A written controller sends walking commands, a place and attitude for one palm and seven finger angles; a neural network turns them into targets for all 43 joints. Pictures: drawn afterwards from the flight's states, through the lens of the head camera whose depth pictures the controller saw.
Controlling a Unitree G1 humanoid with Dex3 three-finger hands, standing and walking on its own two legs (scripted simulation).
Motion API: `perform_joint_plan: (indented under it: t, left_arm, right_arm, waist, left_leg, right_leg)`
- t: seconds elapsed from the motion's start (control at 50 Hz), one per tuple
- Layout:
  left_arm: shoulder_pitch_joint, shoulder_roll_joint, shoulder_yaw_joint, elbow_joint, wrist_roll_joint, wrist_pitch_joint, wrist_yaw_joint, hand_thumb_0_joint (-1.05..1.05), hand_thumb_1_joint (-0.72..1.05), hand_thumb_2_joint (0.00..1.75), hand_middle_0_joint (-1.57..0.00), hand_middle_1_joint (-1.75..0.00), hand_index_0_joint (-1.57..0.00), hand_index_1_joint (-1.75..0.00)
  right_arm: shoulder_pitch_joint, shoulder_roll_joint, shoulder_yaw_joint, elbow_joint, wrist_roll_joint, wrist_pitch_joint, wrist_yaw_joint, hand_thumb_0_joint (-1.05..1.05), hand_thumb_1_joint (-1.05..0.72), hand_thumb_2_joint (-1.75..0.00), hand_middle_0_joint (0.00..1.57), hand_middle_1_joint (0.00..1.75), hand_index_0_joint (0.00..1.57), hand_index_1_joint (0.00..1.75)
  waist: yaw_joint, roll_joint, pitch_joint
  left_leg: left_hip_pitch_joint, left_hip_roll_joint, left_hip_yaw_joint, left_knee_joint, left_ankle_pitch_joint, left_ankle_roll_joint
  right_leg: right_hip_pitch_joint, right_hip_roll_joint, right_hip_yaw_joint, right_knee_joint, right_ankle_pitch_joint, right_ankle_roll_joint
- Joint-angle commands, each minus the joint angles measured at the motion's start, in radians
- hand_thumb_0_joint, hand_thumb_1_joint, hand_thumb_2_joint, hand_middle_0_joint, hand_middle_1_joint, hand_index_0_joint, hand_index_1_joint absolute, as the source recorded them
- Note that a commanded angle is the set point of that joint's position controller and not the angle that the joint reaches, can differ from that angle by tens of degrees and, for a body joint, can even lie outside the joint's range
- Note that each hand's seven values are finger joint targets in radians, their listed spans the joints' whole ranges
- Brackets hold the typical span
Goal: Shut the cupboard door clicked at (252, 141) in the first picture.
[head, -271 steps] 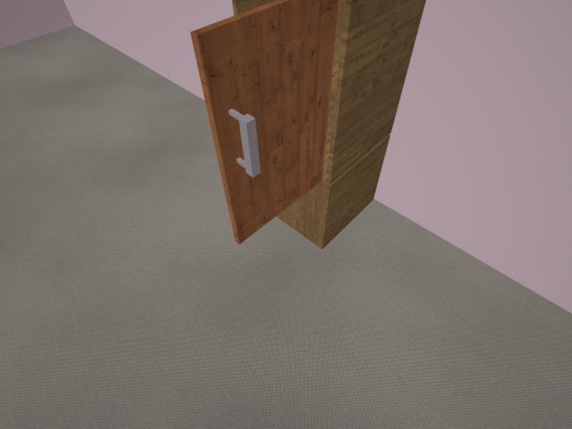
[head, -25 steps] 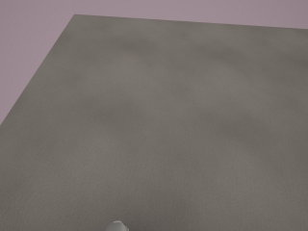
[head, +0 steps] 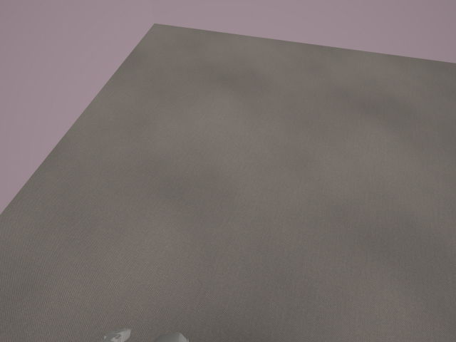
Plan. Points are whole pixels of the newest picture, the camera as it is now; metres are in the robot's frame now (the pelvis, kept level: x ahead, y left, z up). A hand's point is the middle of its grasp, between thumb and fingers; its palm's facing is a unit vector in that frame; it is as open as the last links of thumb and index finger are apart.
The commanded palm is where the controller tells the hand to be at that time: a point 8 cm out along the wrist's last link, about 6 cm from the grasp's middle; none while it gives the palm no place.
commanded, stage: walk to a spot facing it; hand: left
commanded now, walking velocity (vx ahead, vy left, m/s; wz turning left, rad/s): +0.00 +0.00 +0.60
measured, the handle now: out of the picture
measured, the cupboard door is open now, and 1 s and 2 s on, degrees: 88 88 88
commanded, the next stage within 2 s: none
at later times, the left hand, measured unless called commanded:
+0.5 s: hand out of the picture +0.09 +0.17 -0.15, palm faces +0.30 -0.91 -0.29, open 7.4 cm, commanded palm none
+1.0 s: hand out of the picture +0.07 +0.17 -0.16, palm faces +0.56 -0.78 -0.27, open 7.4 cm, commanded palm none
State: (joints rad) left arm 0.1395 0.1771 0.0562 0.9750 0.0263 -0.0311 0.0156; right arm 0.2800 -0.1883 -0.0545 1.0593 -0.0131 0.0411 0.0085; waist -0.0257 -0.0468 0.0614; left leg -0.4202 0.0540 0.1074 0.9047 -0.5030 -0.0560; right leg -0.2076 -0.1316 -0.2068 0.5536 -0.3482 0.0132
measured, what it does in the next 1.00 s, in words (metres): walks ahead, turning left: left foot, then right foot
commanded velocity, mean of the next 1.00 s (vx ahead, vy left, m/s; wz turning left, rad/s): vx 0.00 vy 0.00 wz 0.60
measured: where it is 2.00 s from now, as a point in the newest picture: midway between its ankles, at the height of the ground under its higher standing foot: outside the picture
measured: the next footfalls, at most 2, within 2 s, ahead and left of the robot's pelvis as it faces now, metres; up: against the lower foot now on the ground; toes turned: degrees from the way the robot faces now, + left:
left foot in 0.10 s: +0.09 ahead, +0.12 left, +0.00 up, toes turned +11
right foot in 0.38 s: +0.13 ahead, -0.16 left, +0.00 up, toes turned +9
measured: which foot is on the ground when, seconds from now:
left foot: up 0.00-0.08, down 0.10-0.38, up 0.40-0.68, down 0.70-1.00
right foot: down 0.00-0.08, up 0.10-0.36, down 0.38-0.70, up 0.72-1.00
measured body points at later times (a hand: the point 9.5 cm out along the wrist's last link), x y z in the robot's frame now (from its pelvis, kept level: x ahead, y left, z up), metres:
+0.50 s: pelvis +0.07 -0.05 +0.00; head +0.13 -0.05 +0.44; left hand +0.08 +0.22 -0.13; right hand +0.25 -0.28 -0.15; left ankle +0.02 +0.08 -0.67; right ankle +0.09 -0.16 -0.74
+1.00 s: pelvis +0.11 -0.07 +0.00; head +0.15 -0.04 +0.44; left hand +0.04 +0.21 -0.14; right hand +0.32 -0.24 -0.15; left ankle +0.05 +0.05 -0.74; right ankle +0.19 -0.19 -0.71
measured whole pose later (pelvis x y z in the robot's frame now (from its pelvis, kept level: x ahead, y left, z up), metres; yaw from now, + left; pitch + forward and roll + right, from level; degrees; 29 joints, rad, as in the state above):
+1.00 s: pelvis +0.11 -0.07 +0.00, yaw +35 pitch +1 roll -1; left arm 0.13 0.25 0.07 0.87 0.02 0.04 0.00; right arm 0.16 -0.23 -0.06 0.91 -0.03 0.05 0.02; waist -0.01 0.02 0.10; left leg -0.33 0.01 -0.08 0.56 -0.26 -0.02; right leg -0.38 -0.04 -0.02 0.74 -0.39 0.07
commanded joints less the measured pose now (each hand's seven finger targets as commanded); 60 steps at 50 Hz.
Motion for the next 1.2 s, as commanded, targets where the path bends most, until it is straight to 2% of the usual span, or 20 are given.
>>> perform_joint_plan:
  t: [0.0, 0.04, 0.06, 0.08, 0.16, 0.3, 0.32, 0.36, 0.46, 0.56, 0.62, 0.64, 0.68, 0.7, 0.78, 0.96, 0.98, 1.02, 1.1, 1.18]
  left_arm:
    - [0.081, 0.198, 0.046, -0.031, -0.003, 0.003, 0.012, 0.00, 0.90, 0.90, -0.20, -0.30, -0.20, -0.30]
    - [0.061, 0.187, 0.040, -0.060, -0.016, 0.010, 0.006, 0.00, 0.90, 0.90, -0.20, -0.30, -0.20, -0.30]
    - [0.055, 0.124, 0.027, -0.100, -0.025, 0.018, 0.001, 0.00, 0.90, 0.90, -0.20, -0.30, -0.20, -0.30]
    - [0.002, 0.129, 0.020, -0.140, -0.019, 0.029, 0.009, 0.00, 0.90, 0.90, -0.20, -0.30, -0.20, -0.30]
    - [-0.028, 0.122, 0.029, -0.127, -0.010, 0.051, -0.001, 0.00, 0.90, 0.90, -0.20, -0.30, -0.20, -0.30]
    - [0.111, 0.127, 0.030, -0.119, -0.012, 0.045, -0.009, 0.00, 0.90, 0.90, -0.20, -0.30, -0.20, -0.30]
    - [0.156, 0.161, 0.038, -0.114, -0.008, 0.036, -0.005, 0.00, 0.90, 0.90, -0.20, -0.30, -0.20, -0.30]
    - [0.168, 0.318, 0.062, -0.140, 0.011, 0.023, 0.009, 0.00, 0.90, 0.90, -0.20, -0.30, -0.20, -0.30]
    - [0.084, 0.200, 0.030, -0.153, 0.003, 0.015, 0.018, 0.00, 0.90, 0.90, -0.20, -0.30, -0.20, -0.30]
    - [0.165, 0.240, 0.043, -0.116, 0.005, 0.012, 0.018, 0.00, 0.90, 0.90, -0.20, -0.30, -0.20, -0.30]
    - [0.141, 0.256, 0.053, -0.115, -0.006, 0.014, 0.012, 0.00, 0.90, 0.90, -0.20, -0.30, -0.20, -0.30]
    - [0.122, 0.251, 0.054, -0.122, -0.013, 0.016, 0.008, 0.00, 0.90, 0.90, -0.20, -0.30, -0.20, -0.30]
    - [0.066, 0.151, 0.023, -0.192, -0.021, 0.025, -0.001, 0.00, 0.90, 0.90, -0.20, -0.30, -0.20, -0.30]
    - [0.015, 0.186, 0.029, -0.212, -0.009, 0.042, 0.009, 0.00, 0.90, 0.90, -0.20, -0.30, -0.20, -0.30]
    - [0.024, 0.158, 0.034, -0.155, -0.010, 0.061, -0.003, 0.00, 0.90, 0.90, -0.20, -0.30, -0.20, -0.30]
    - [0.100, 0.151, 0.035, -0.155, -0.013, 0.044, -0.005, 0.00, 0.90, 0.90, -0.20, -0.30, -0.20, -0.30]
    - [0.141, 0.182, 0.044, -0.148, -0.011, 0.034, 0.001, 0.00, 0.90, 0.90, -0.20, -0.30, -0.20, -0.30]
    - [0.158, 0.323, 0.062, -0.157, 0.007, 0.025, 0.013, 0.00, 0.90, 0.90, -0.20, -0.30, -0.20, -0.30]
    - [0.029, 0.202, 0.031, -0.182, -0.002, 0.025, 0.021, 0.00, 0.90, 0.90, -0.20, -0.30, -0.20, -0.30]
    - [0.097, 0.236, 0.042, -0.156, 0.003, 0.021, 0.018, 0.00, 0.90, 0.90, -0.20, -0.30, -0.20, -0.30]
  right_arm:
    - [-0.043, -0.036, 0.001, -0.117, -0.002, -0.027, 0.011, 0.00, -0.90, -0.90, 0.20, 0.30, 0.20, 0.30]
    - [0.069, -0.126, -0.022, -0.106, -0.014, -0.034, 0.010, 0.00, -0.90, -0.90, 0.20, 0.30, 0.20, 0.30]
    - [0.140, -0.238, -0.051, -0.116, -0.023, -0.039, 0.005, 0.00, -0.90, -0.90, 0.20, 0.30, 0.20, 0.30]
    - [0.176, -0.302, -0.061, -0.110, -0.017, -0.030, -0.007, 0.00, -0.90, -0.90, 0.20, 0.30, 0.20, 0.30]
    - [-0.037, -0.236, -0.044, -0.175, -0.019, -0.037, -0.027, 0.00, -0.90, -0.90, 0.20, 0.30, 0.20, 0.30]
    - [-0.170, -0.261, -0.065, -0.232, -0.014, -0.011, -0.014, 0.00, -0.90, -0.90, 0.20, 0.30, 0.20, 0.30]
    - [-0.192, -0.240, -0.062, -0.245, -0.006, -0.009, -0.010, 0.00, -0.90, -0.90, 0.20, 0.30, 0.20, 0.30]
    - [-0.215, -0.151, -0.052, -0.295, 0.001, -0.005, 0.006, 0.00, -0.90, -0.90, 0.20, 0.30, 0.20, 0.30]
    - [-0.216, -0.115, -0.035, -0.250, 0.002, 0.010, 0.020, 0.00, -0.90, -0.90, 0.20, 0.30, 0.20, 0.30]
    - [-0.263, -0.087, -0.013, -0.256, 0.007, 0.001, 0.027, 0.00, -0.90, -0.90, 0.20, 0.30, 0.20, 0.30]
    - [-0.193, -0.114, -0.017, -0.245, 0.003, -0.007, 0.020, 0.00, -0.90, -0.90, 0.20, 0.30, 0.20, 0.30]
    - [-0.134, -0.146, -0.025, -0.232, -0.002, -0.012, 0.018, 0.00, -0.90, -0.90, 0.20, 0.30, 0.20, 0.30]
    - [0.007, -0.335, -0.074, -0.211, -0.010, -0.017, 0.007, 0.00, -0.90, -0.90, 0.20, 0.30, 0.20, 0.30]
    - [0.038, -0.333, -0.072, -0.190, -0.007, -0.011, 0.001, 0.00, -0.90, -0.90, 0.20, 0.30, 0.20, 0.30]
    - [-0.133, -0.251, -0.050, -0.231, -0.013, -0.020, -0.022, 0.00, -0.90, -0.90, 0.20, 0.30, 0.20, 0.30]
    - [-0.174, -0.257, -0.068, -0.239, -0.010, -0.006, -0.010, 0.00, -0.90, -0.90, 0.20, 0.30, 0.20, 0.30]
    - [-0.183, -0.227, -0.065, -0.250, -0.003, -0.005, -0.008, 0.00, -0.90, -0.90, 0.20, 0.30, 0.20, 0.30]
    - [-0.181, -0.153, -0.054, -0.288, 0.001, -0.006, 0.004, 0.00, -0.90, -0.90, 0.20, 0.30, 0.20, 0.30]
    - [-0.161, -0.132, -0.044, -0.238, -0.001, 0.015, 0.016, 0.00, -0.90, -0.90, 0.20, 0.30, 0.20, 0.30]
    - [-0.209, -0.095, -0.025, -0.236, 0.004, 0.010, 0.028, 0.00, -0.90, -0.90, 0.20, 0.30, 0.20, 0.30]
  waist:
    - [0.021, -0.111, -0.080]
    - [-0.048, 0.055, -0.163]
    - [-0.077, 0.351, -0.206]
    - [-0.101, 0.292, -0.247]
    - [-0.010, 0.261, -0.088]
    - [0.047, 0.195, -0.139]
    - [0.073, 0.124, -0.139]
    - [0.098, -0.300, -0.101]
    - [0.035, -0.201, -0.090]
    - [0.077, -0.166, -0.127]
    - [0.033, -0.148, -0.155]
    - [-0.006, -0.095, -0.173]
    - [-0.084, 0.376, -0.225]
    - [-0.088, 0.207, -0.224]
    - [0.000, 0.203, -0.100]
    - [0.050, 0.209, -0.115]
    - [0.074, 0.132, -0.129]
    - [0.095, -0.265, -0.131]
    - [0.017, -0.203, -0.080]
    - [0.060, -0.157, -0.083]
  left_leg:
    - [0.039, -0.020, 0.069, -0.268, 0.205, 0.009]
    - [0.305, 0.019, 0.007, -0.431, 0.525, 0.051]
    - [0.444, 0.302, -0.388, -0.474, 0.914, 0.198]
    - [0.425, 0.421, -0.513, -0.510, 0.918, 0.303]
    - [0.210, 0.272, -0.361, -0.545, 0.639, 0.224]
    - [0.083, 0.153, -0.299, -0.466, 0.466, 0.162]
    - [0.010, 0.096, -0.270, -0.393, 0.366, 0.119]
    - [-0.181, -0.096, -0.090, 0.087, -0.136, 0.009]
    - [-0.155, -0.020, -0.079, 0.181, 0.005, -0.011]
    - [-0.047, -0.050, 0.007, -0.147, 0.043, -0.002]
    - [0.111, -0.067, 0.031, -0.352, 0.198, 0.021]
    - [0.255, -0.050, 0.014, -0.456, 0.328, 0.040]
    - [0.538, 0.395, -0.517, -0.503, 1.059, 0.298]
    - [0.487, 0.398, -0.466, -0.484, 0.920, 0.331]
    - [0.251, 0.222, -0.341, -0.537, 0.651, 0.226]
    - [0.076, 0.119, -0.371, -0.468, 0.466, 0.163]
    - [-0.006, 0.069, -0.346, -0.393, 0.375, 0.122]
    - [-0.181, -0.105, -0.124, 0.101, -0.142, 0.016]
    - [-0.147, -0.016, -0.110, 0.264, 0.011, -0.008]
    - [-0.059, -0.035, -0.017, -0.025, 0.032, -0.015]
  right_leg:
    - [0.110, -0.212, 0.029, -0.035, 0.722, -0.069]
    - [-0.031, -0.162, -0.014, 0.202, 0.547, -0.001]
    - [-0.291, -0.008, -0.020, 0.456, -0.109, 0.074]
    - [-0.335, 0.034, 0.130, 0.609, -0.365, 0.062]
    - [-0.370, 0.018, 0.214, 0.597, -0.141, 0.064]
    - [-0.024, 0.117, 0.121, 0.065, 0.027, 0.054]
    - [0.077, 0.083, 0.142, -0.090, 0.114, 0.049]
    - [0.071, -0.369, 0.584, -0.326, 0.211, -0.145]
    - [0.113, -0.192, 0.217, -0.147, 0.697, -0.124]
    - [0.234, -0.209, 0.159, -0.078, 0.847, -0.115]
    - [0.178, -0.206, 0.093, 0.024, 0.820, -0.072]
    - [0.081, -0.196, 0.064, 0.124, 0.738, -0.033]
    - [-0.388, 0.007, 0.056, 0.542, -0.311, 0.085]
    - [-0.407, 0.008, 0.173, 0.621, -0.311, 0.070]
    - [-0.347, 0.022, 0.209, 0.571, -0.112, 0.073]
    - [0.009, 0.124, 0.146, 0.026, 0.052, 0.050]
    - [0.128, 0.073, 0.189, -0.125, 0.108, 0.038]
    - [0.134, -0.375, 0.580, -0.300, 0.206, -0.158]
    - [0.059, -0.203, 0.250, -0.187, 0.520, -0.138]
    - [0.134, -0.204, 0.165, -0.141, 0.653, -0.120]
